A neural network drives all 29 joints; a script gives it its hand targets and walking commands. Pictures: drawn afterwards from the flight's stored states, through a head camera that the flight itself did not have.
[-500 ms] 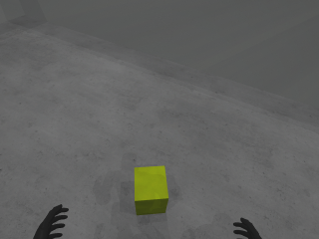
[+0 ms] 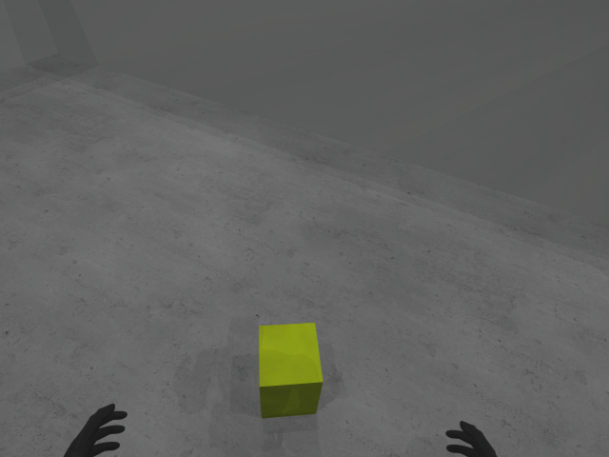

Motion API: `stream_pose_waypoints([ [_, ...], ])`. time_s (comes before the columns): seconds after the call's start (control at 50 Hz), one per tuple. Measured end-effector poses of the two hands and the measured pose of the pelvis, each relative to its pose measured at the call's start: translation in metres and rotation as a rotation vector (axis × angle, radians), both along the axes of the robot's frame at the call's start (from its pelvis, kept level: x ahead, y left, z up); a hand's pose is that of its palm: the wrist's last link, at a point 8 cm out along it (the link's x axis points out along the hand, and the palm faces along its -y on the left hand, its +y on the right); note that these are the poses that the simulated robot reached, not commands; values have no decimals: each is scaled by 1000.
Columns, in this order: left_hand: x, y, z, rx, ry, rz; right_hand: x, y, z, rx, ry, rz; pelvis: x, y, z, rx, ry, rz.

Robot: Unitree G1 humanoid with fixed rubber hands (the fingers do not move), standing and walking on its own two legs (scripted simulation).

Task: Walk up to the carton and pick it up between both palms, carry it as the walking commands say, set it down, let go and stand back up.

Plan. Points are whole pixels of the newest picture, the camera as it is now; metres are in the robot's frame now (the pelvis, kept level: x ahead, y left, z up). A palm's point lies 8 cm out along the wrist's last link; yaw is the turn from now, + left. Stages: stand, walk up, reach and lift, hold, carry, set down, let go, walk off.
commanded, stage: stand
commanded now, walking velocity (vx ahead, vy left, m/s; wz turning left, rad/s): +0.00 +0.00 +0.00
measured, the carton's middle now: (288, 371) +0.53 +0.02 -0.65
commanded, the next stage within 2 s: none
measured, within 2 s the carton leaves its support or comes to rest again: neither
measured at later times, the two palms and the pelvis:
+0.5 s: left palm out of the picture +0.12 +0.29 -0.08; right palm out of the picture +0.13 -0.25 -0.09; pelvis +0.00 +0.00 +0.00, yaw +0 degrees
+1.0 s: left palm out of the picture +0.09 +0.29 -0.08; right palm out of the picture +0.11 -0.25 -0.09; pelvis -0.02 +0.00 +0.00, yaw +0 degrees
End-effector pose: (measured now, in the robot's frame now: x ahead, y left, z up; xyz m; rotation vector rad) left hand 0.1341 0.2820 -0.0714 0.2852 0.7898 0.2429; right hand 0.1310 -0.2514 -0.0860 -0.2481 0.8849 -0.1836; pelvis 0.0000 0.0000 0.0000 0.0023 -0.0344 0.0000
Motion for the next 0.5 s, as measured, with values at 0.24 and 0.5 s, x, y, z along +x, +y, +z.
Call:
stream_pose_waypoints([
  [0.24, -16, 3, -5, 4, 45, 3, -7, -3, -3, -1, 19, -3, 1, -1, 0, 1, 3, 1],
  [0.5, -17, 5, -5, 15, 46, 7, -5, -3, -4, -3, 25, -1, 1, -1, 1, 1, 4, 1],
])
